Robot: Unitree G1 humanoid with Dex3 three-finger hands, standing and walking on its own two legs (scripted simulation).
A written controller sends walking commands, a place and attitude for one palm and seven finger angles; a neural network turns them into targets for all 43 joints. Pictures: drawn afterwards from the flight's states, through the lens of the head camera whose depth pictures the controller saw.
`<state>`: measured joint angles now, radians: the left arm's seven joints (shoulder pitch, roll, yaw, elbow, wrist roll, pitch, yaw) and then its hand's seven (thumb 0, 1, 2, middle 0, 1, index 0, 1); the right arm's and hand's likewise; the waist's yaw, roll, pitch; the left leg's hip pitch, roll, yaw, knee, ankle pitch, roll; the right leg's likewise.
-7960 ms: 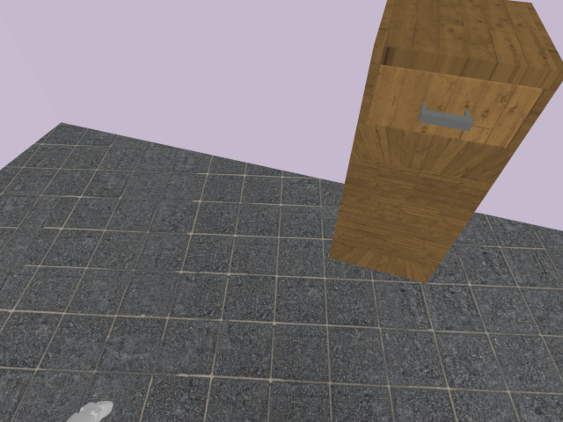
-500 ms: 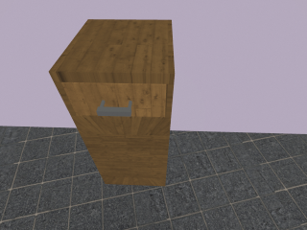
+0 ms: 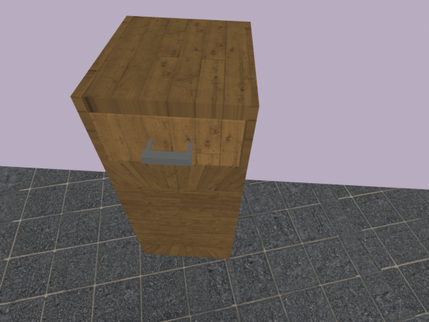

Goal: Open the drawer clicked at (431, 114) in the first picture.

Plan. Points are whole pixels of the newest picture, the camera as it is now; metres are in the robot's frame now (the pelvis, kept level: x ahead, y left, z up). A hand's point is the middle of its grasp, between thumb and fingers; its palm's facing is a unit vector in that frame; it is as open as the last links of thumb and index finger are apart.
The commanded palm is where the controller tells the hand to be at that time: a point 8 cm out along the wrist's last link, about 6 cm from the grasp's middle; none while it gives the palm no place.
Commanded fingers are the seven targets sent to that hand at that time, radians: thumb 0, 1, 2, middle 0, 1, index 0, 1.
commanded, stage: come to a stop and stand still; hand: left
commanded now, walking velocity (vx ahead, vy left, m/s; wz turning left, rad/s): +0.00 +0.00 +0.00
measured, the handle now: (168, 151) +0.49 +0.15 +0.00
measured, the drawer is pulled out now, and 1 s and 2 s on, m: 0.00 0.00 0.00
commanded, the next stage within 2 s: look again from close up in 0.22 s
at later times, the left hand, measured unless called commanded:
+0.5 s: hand out of the picture +0.00 +0.16 -0.18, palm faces +0.02 -0.99 -0.17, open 7.3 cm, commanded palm none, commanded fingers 0.00 0.90 0.90 -0.20 -0.30 -0.20 -0.30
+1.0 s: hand out of the picture -0.02 +0.12 -0.18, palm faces +0.03 -0.99 -0.12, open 7.3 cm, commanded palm none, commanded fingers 0.00 0.90 0.90 -0.20 -0.30 -0.20 -0.30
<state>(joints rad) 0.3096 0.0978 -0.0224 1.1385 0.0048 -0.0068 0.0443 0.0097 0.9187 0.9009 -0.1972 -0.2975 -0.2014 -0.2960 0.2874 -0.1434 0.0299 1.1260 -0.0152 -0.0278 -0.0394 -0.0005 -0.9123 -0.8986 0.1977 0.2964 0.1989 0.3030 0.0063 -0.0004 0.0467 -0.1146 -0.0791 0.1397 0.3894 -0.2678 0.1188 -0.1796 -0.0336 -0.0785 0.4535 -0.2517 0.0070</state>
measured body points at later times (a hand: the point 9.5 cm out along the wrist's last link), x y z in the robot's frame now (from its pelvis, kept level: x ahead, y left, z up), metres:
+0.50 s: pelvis +0.01 +0.00 +0.00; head +0.02 +0.00 +0.45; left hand +0.00 +0.21 -0.16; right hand -0.03 -0.20 -0.16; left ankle -0.03 +0.03 -0.74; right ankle -0.01 -0.12 -0.74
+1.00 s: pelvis +0.01 -0.01 +0.00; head +0.03 -0.01 +0.45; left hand -0.02 +0.17 -0.17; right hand -0.01 -0.21 -0.16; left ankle -0.03 +0.03 -0.74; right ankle -0.01 -0.12 -0.74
